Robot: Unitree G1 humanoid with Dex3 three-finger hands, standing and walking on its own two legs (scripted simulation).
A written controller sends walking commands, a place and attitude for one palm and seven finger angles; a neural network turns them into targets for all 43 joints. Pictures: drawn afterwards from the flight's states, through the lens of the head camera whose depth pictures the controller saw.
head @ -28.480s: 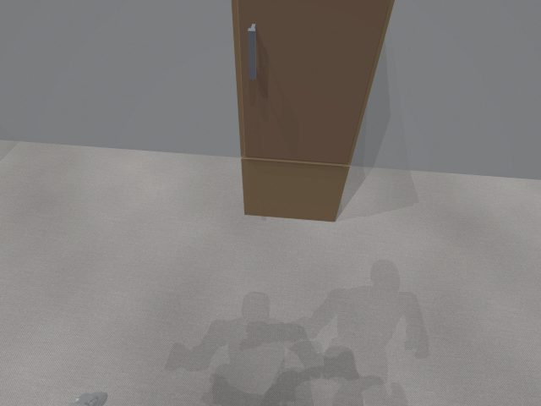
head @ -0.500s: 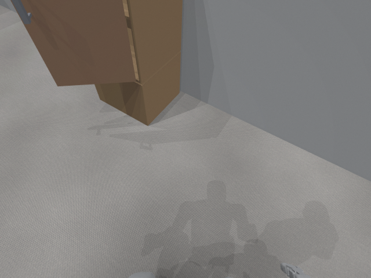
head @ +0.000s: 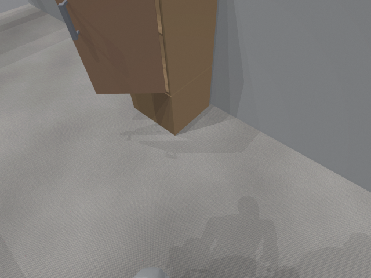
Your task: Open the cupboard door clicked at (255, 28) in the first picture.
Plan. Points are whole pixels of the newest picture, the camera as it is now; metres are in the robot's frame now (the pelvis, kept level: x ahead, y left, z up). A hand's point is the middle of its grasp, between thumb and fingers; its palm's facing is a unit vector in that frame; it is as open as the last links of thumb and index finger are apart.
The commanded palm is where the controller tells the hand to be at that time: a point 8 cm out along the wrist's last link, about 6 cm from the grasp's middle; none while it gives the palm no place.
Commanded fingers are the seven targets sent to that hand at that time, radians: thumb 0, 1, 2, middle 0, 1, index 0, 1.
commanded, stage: take the last steps up to it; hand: left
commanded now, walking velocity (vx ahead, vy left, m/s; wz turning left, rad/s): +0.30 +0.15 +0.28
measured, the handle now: (70, 20) +1.02 +0.55 +0.05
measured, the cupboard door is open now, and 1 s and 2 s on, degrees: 41 41 41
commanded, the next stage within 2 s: come to a stop and stand still in 1.38 s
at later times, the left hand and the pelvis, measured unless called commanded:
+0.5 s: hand out of the picture +0.12 +0.28 -0.17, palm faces +0.16 -0.97 -0.21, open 7.4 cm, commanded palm none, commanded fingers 0.00 0.90 0.90 -0.20 -0.30 -0.20 -0.30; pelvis +0.09 +0.08 +0.00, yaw +7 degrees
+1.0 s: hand (88, 234) +0.23 +0.29 -0.15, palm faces +0.24 -0.94 -0.23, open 7.2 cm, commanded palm none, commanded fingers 0.00 0.90 0.90 -0.20 -0.30 -0.20 -0.30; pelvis +0.27 +0.10 +0.01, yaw +10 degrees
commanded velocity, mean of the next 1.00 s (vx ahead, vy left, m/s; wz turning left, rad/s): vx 0.30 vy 0.15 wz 0.09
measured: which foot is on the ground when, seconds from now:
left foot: up 0.00-0.20, down 0.22-0.68, up 0.70-1.00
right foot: down 0.00-0.22, up 0.24-0.64, down 0.66-1.00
